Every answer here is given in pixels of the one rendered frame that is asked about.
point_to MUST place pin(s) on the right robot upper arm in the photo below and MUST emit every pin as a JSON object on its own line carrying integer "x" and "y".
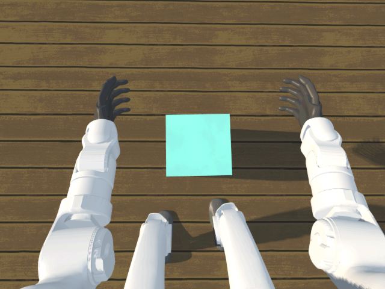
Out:
{"x": 352, "y": 253}

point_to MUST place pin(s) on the right robot thigh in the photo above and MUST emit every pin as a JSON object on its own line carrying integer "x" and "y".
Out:
{"x": 246, "y": 268}

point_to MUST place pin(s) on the carton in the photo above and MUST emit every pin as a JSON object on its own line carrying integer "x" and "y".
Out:
{"x": 198, "y": 145}

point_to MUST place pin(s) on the robot right hand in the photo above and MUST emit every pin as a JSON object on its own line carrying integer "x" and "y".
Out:
{"x": 308, "y": 104}

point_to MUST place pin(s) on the robot left hand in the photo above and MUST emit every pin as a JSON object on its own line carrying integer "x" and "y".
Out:
{"x": 105, "y": 104}

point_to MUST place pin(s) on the right robot shin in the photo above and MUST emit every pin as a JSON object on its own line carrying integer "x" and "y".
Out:
{"x": 228, "y": 206}

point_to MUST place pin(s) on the left robot forearm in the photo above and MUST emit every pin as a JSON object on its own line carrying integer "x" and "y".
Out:
{"x": 88, "y": 199}

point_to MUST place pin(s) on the left robot upper arm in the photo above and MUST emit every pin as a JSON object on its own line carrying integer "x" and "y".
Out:
{"x": 76, "y": 258}

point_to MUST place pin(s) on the right robot forearm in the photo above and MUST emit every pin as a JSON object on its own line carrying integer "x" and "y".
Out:
{"x": 330, "y": 176}

